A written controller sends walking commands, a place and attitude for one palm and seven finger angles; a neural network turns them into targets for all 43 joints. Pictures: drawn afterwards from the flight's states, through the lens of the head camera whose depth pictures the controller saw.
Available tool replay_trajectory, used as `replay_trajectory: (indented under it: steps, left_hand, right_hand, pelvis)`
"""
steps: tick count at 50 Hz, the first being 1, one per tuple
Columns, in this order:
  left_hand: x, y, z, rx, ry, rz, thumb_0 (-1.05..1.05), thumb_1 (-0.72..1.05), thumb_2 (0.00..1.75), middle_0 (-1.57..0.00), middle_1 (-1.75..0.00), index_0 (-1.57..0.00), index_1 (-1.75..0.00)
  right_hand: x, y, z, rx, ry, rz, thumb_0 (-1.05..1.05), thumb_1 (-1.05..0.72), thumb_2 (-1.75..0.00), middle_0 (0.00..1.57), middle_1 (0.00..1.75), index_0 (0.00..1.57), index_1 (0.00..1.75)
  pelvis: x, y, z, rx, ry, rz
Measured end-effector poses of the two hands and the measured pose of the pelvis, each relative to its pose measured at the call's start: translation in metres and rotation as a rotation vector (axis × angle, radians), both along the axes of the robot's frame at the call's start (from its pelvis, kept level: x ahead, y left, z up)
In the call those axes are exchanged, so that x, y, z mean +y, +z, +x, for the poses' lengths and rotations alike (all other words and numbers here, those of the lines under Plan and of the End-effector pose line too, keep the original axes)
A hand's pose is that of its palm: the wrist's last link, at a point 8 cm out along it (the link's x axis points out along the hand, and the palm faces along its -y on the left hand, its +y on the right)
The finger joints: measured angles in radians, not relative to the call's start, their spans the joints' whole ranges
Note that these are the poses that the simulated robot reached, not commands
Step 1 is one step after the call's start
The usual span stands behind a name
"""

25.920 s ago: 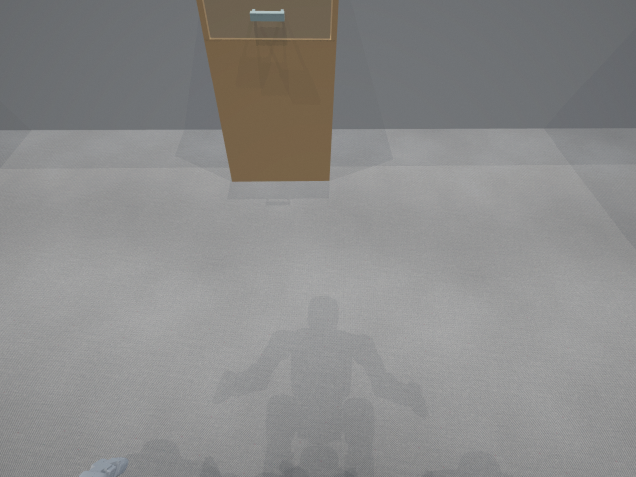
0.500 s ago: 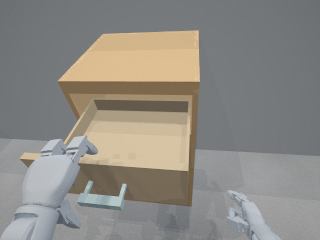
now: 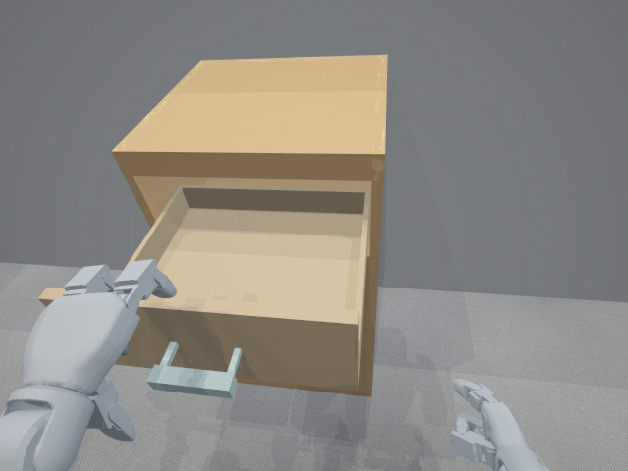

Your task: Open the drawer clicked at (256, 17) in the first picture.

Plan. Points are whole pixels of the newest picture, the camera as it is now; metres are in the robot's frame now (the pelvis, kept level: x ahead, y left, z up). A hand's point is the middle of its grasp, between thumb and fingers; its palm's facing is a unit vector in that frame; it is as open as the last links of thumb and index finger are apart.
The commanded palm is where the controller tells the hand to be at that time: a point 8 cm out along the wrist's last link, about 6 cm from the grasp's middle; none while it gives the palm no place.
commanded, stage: draw the hand back to the body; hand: left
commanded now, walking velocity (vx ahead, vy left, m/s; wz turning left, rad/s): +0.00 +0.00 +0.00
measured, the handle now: (198, 366) +0.24 +0.21 +0.00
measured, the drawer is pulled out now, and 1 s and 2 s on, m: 0.28 0.28 0.28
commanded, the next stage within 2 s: step back with the hand held close in 1.34 s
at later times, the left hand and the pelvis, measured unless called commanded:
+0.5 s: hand (142, 330) +0.20 +0.20 +0.16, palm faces +0.29 -0.84 -0.47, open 13.6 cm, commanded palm +0.15 +0.25 +0.19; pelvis +0.02 +0.00 +0.00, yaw +2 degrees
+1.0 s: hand (115, 318) +0.21 +0.23 +0.17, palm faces +0.39 -0.82 -0.42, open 9.9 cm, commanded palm +0.15 +0.28 +0.19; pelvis +0.03 -0.01 +0.00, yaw +3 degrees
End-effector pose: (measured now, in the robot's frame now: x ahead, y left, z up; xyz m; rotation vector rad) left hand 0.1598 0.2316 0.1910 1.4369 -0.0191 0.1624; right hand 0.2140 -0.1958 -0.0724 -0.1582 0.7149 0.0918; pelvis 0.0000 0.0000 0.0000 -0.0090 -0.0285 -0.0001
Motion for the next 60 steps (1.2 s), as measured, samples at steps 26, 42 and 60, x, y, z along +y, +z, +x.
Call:
replay_trajectory:
  steps: [26,42,60]
  left_hand:
    - [0.014,-0.008,0.006,-0.277,-0.058,-0.934,-0.01,-0.41,0.33,-0.31,-1.15,-0.31,-1.15]
    - [0.031,-0.002,0.012,-0.308,-0.012,-0.947,-0.01,0.08,0.54,-0.27,-0.83,-0.26,-0.83]
    - [0.034,-0.006,0.0,-0.34,0.074,-0.939,0.0,0.7,0.81,-0.22,-0.43,-0.22,-0.43]
  right_hand:
    - [0.001,0.008,0.004,-0.113,-0.075,-0.048,0.02,-0.91,-0.9,0.2,0.3,0.2,0.3]
    - [-0.01,-0.005,0.002,-0.054,-0.105,-0.051,0.02,-0.9,-0.9,0.2,0.3,0.2,0.3]
    - [-0.021,0.0,0.013,-0.082,-0.101,-0.047,0.02,-0.91,-0.9,0.2,0.3,0.2,0.3]
  pelvis:
    - [0.001,0.0,0.023,-0.001,0.034,0.002]
    - [0.0,0.002,0.035,0.017,0.04,0.002]
    - [-0.013,0.003,0.032,0.007,0.053,0.008]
